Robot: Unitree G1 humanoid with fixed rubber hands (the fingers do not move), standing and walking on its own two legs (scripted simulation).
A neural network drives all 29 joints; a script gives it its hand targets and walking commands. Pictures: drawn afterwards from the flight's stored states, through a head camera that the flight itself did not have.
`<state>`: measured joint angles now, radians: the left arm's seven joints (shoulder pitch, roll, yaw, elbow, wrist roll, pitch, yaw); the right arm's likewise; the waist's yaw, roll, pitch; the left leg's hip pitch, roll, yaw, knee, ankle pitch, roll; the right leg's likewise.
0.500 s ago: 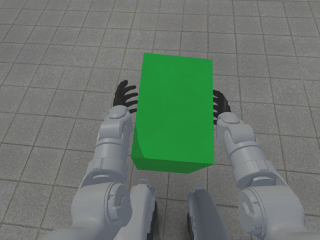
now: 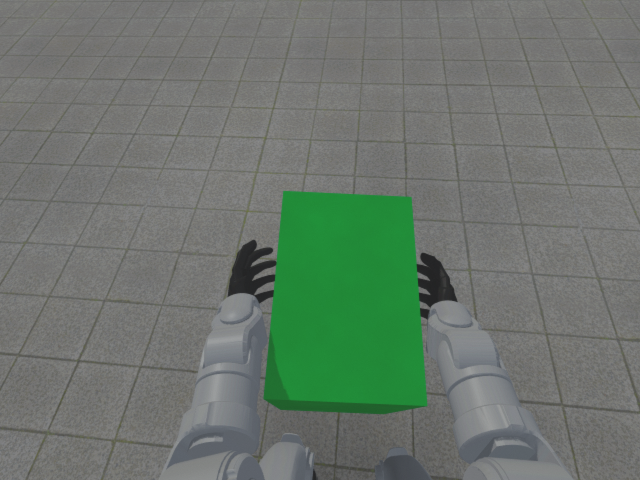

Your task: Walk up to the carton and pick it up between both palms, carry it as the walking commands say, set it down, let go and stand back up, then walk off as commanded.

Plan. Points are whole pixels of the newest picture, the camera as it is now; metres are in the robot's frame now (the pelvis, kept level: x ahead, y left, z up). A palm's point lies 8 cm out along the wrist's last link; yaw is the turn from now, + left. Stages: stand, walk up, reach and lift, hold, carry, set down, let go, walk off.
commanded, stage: reach and lift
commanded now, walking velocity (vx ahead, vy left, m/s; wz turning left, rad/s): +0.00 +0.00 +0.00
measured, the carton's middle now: (338, 314) +0.37 +0.03 -0.10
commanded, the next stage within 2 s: none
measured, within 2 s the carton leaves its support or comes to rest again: neither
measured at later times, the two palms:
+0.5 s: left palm (237, 295) +0.33 +0.14 +0.06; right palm (466, 312) +0.33 -0.12 +0.03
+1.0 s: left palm (205, 270) +0.32 +0.15 +0.13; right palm (470, 286) +0.33 -0.11 +0.10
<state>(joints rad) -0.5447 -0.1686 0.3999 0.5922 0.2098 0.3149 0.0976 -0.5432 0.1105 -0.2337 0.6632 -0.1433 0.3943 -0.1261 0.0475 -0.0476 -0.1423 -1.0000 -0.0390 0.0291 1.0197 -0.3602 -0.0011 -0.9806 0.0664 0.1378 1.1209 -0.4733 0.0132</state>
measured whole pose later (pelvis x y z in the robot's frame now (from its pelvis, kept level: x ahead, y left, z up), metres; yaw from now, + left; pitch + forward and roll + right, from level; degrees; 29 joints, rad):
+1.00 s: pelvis +0.01 +0.01 +0.07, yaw -3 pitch +0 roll +1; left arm -0.42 -0.20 0.33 0.41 0.22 0.63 0.13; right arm -0.42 0.15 -0.23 0.52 -0.14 0.66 -0.10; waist 0.09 -0.02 -0.09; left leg -0.36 -0.01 0.03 0.58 -0.22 0.00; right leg -0.34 0.07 0.16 0.65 -0.31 0.00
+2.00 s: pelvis +0.00 +0.01 +0.07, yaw -3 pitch -2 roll +1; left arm -0.42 -0.20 0.30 0.40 0.22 0.69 0.13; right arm -0.40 0.15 -0.23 0.47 -0.16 0.73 -0.09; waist 0.04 0.00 -0.07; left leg -0.32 -0.01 0.03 0.57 -0.21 0.00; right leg -0.30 0.07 0.16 0.64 -0.29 0.00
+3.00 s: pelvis +0.00 +0.01 +0.07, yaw -3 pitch -4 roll +1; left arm -0.42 -0.20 0.24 0.40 0.22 0.73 0.14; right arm -0.30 0.15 -0.23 0.38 -0.16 0.76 -0.08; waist 0.04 -0.02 -0.08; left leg -0.30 -0.01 0.02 0.57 -0.21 0.00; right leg -0.27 0.07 0.16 0.63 -0.29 0.00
